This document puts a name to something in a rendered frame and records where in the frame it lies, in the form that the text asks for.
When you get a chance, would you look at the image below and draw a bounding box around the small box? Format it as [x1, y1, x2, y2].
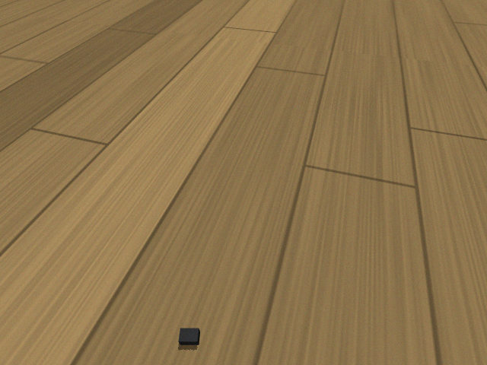
[179, 328, 200, 345]

